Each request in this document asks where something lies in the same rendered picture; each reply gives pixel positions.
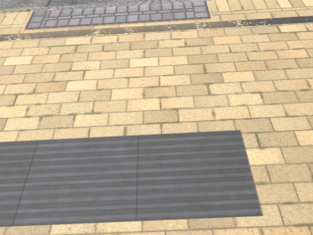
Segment stairs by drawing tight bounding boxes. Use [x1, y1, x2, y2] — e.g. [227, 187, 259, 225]
[46, 0, 201, 11]

